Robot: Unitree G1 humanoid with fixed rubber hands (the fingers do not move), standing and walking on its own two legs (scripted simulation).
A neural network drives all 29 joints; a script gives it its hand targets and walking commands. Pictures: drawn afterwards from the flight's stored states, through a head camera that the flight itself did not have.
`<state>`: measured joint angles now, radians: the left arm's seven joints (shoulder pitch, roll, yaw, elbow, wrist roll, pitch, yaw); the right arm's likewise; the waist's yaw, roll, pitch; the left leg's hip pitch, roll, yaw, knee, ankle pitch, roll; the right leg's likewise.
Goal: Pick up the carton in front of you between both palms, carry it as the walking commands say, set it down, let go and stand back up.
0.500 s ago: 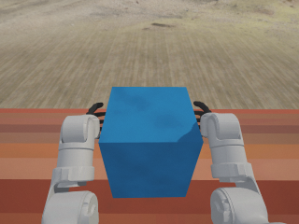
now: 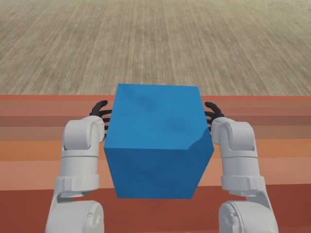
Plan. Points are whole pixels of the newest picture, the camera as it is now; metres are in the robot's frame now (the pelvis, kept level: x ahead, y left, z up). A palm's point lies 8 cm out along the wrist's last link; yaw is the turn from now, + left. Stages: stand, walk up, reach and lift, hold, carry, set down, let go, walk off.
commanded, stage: carry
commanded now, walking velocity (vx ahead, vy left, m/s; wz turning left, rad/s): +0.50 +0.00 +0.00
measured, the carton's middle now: (156, 143) +0.34 -0.01 +0.03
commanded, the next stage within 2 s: none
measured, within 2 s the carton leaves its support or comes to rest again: neither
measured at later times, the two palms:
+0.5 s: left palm (116, 71) +0.61 +0.12 +0.07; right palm (202, 71) +0.61 -0.18 +0.07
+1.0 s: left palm (134, 71) +0.92 +0.08 -0.17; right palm (187, 72) +0.93 -0.22 -0.18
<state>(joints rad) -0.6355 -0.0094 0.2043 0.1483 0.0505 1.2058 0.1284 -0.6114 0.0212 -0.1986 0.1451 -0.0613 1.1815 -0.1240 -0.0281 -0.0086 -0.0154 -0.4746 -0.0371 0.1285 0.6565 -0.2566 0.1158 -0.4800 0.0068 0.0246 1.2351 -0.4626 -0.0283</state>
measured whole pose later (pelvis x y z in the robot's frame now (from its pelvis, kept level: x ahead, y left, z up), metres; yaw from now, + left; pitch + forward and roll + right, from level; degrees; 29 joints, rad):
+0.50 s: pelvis +0.27 -0.03 -0.06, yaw +3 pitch +2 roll +2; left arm -0.64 -0.01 0.26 0.21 0.09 1.22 0.11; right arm -0.68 0.00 -0.16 0.33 -0.03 1.15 -0.13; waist -0.11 -0.04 -0.14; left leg -0.10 -0.06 0.04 0.90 -0.83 0.05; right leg -0.65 -0.05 -0.05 0.62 0.37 -0.05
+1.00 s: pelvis +0.59 -0.08 -0.25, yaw +0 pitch +2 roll +0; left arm -0.54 -0.05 0.18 0.10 0.02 1.06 0.15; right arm -0.50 0.04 -0.21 0.04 -0.07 1.09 -0.13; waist 0.06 0.04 0.05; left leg -0.66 -0.02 0.09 0.67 0.39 0.07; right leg -0.27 0.14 -0.12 1.22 -0.84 -0.15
